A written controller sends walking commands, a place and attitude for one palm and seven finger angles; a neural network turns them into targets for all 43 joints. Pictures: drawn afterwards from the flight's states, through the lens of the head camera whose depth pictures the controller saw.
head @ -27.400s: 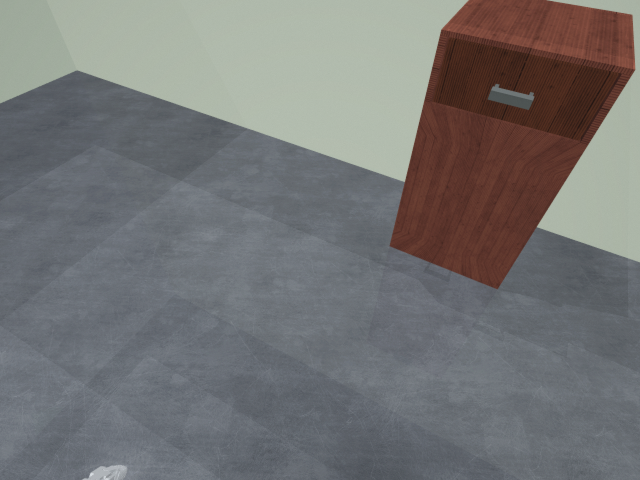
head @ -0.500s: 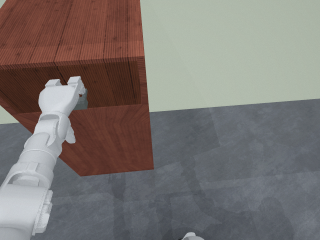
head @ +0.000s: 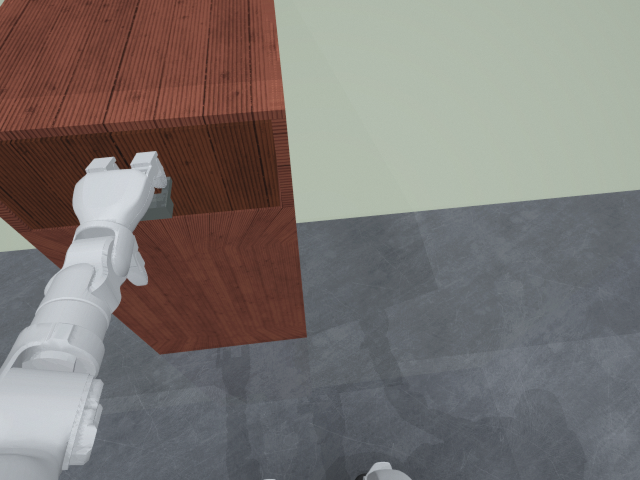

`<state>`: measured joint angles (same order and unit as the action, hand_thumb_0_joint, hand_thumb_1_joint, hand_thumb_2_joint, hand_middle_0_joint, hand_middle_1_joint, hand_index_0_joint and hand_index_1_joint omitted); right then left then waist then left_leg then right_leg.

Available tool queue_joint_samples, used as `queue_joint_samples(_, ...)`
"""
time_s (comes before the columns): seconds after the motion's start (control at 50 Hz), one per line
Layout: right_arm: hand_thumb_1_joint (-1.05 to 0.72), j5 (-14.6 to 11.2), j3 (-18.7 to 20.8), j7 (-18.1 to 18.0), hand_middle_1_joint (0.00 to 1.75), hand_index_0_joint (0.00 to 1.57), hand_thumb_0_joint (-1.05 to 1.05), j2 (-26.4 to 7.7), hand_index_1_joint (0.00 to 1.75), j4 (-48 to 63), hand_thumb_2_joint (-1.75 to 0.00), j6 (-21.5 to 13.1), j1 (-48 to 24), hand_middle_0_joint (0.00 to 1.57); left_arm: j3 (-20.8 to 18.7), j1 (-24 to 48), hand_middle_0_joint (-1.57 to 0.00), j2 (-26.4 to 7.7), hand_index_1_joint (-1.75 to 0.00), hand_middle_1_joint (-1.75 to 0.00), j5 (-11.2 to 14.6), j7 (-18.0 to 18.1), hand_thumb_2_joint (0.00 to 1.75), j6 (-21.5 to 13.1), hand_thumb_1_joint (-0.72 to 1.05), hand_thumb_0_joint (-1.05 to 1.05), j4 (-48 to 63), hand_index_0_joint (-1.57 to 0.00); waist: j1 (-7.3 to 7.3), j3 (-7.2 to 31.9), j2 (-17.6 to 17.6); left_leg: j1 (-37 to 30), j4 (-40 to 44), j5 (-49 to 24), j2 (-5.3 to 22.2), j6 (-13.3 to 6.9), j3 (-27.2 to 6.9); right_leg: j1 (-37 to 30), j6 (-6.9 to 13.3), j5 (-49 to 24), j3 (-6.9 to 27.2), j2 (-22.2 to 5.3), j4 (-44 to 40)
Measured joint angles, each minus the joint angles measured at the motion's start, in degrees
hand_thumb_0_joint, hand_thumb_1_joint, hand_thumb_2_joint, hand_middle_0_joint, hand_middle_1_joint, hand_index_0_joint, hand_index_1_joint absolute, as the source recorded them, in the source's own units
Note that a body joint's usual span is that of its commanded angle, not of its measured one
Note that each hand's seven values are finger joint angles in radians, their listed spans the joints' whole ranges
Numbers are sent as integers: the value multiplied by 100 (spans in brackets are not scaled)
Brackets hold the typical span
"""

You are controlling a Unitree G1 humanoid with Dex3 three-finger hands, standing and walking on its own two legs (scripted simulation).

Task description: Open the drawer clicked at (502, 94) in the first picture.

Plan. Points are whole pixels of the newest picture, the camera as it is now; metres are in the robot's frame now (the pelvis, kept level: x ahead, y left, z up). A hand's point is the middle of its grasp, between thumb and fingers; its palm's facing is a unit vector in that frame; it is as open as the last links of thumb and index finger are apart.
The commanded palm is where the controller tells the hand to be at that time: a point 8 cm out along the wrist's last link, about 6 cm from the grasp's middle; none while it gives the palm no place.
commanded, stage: lift the fingers back up to retry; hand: left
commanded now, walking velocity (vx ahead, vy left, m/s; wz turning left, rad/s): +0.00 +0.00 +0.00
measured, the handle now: (134, 197) +0.50 +0.27 +0.03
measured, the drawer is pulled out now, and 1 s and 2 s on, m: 0.00 0.00 0.00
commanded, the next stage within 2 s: re-aim the fingers above the handle in 0.64 s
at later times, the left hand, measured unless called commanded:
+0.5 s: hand (118, 189) +0.45 +0.25 +0.09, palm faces +0.03 -0.02 -1.00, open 13.7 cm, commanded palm +0.42 +0.26 +0.15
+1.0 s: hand (105, 203) +0.43 +0.26 +0.09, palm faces +0.00 +0.01 -1.00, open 13.8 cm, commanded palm +0.41 +0.26 +0.15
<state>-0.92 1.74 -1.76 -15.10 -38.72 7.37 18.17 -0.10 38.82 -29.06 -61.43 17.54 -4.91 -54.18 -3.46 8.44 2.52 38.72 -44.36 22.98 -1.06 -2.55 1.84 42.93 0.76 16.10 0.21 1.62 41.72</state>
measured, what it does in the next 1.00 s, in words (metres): stands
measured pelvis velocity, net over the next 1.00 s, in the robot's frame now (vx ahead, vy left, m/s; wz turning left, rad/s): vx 0.03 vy -0.01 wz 0.04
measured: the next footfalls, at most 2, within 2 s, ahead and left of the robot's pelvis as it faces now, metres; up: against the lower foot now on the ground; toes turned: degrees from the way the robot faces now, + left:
none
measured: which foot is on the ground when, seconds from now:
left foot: down 0.00-1.00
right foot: down 0.00-1.00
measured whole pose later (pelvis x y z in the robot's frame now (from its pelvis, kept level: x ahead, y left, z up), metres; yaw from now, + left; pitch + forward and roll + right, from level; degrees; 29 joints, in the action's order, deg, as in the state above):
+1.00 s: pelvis +0.03 -0.01 +0.02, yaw +2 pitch +11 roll +0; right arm -1.2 2.9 -2.0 -15.2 -38.7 7.3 13.6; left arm 2.3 31.3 -28.2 -58.8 10.2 -2.0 -38.9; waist 0.6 5.8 3.7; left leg 24.2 -34.0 20.9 -1.6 -1.6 -0.6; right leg 28.5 1.6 16.2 -1.7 1.1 33.5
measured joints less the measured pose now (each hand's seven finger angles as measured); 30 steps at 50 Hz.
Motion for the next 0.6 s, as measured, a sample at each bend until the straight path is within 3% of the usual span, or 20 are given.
queue_joint_samples(0.28, -90, 6, 143, -9, 30, 20, 1, 33, 30, -97, -90, -106, -7, 20, 115, -274, -33, 64, -121, -120, 90, -67, 30, -10, -49, 0, 682, -31, 138, -95, 85, -565, 352, -17, -71, -22, -139, -630, -40, 39, -114, -72, -368)
queue_joint_samples(0.4, -90, -36, 125, 60, 30, 20, 1, 10, 30, -62, -90, -49, -145, 20, 298, -389, -34, 213, -121, -121, 238, -367, 30, 347, -49, 0, 868, -34, 197, -81, 171, -960, 623, -45, -86, -32, -140, -1006, -55, 37, -102, -83, -594)
queue_joint_samples(0.6, -90, -66, 0, 38, 30, 20, 1, 43, 30, 93, -90, 47, -425, 20, 408, -467, -33, 260, -120, -120, 307, -815, 30, 533, -49, 0, 1279, -33, 352, -162, 169, -1465, 1020, -152, -97, -1, -154, -1446, -21, 17, -102, -90, -840)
